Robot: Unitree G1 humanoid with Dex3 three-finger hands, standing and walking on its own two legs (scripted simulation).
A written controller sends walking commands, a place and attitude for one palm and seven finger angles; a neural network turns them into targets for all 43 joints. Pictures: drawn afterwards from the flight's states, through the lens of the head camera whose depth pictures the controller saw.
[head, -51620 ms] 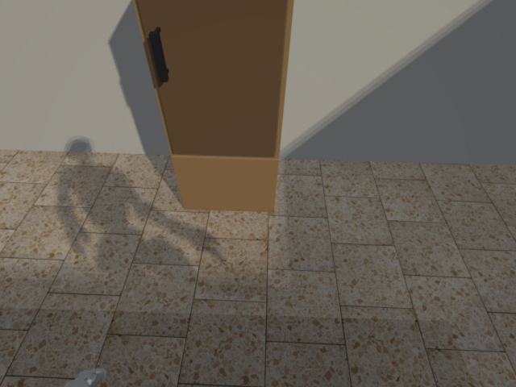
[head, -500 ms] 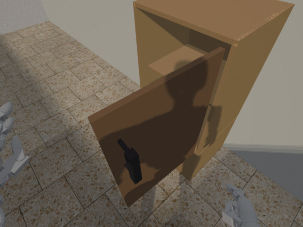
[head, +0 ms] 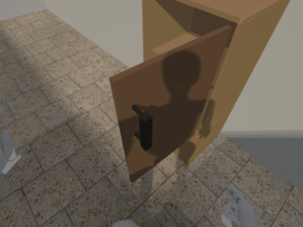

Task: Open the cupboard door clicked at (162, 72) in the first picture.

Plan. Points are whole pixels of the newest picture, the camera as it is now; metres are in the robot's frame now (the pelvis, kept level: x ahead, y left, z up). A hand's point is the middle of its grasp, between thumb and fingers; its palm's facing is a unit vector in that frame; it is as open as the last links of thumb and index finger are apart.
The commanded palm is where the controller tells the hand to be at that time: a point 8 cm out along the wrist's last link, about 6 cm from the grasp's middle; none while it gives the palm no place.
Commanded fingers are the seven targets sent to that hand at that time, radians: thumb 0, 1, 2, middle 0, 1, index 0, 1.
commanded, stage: step back with the hand held close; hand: left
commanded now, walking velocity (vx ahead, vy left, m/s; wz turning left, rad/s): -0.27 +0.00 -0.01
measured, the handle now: (141, 128) +0.36 +0.06 +0.06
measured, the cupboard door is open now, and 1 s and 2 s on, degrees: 86 86 86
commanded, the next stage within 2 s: stop stepping back and stand still in 0.38 s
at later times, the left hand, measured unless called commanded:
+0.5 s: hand out of the picture +0.12 +0.24 +0.19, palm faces +0.36 -0.82 -0.45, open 7.5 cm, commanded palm +0.05 +0.29 +0.19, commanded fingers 0.00 0.90 0.90 -0.20 -0.30 -0.20 -0.30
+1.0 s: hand out of the picture +0.02 +0.20 +0.18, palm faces +0.36 -0.82 -0.45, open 7.5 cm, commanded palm -0.04 +0.26 +0.19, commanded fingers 0.00 0.90 0.90 -0.20 -0.30 -0.20 -0.30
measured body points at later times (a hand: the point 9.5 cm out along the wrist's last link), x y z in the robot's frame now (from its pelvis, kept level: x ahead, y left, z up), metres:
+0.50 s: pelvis -0.11 +0.00 +0.02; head -0.07 +0.01 +0.47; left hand +0.09 +0.28 +0.22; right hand +0.06 -0.22 -0.07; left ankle +0.02 +0.10 -0.72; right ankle -0.21 -0.11 -0.69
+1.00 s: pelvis -0.20 -0.03 +0.01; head -0.21 -0.03 +0.46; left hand -0.01 +0.25 +0.20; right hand -0.05 -0.30 -0.06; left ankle -0.17 +0.06 -0.72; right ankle -0.21 -0.11 -0.72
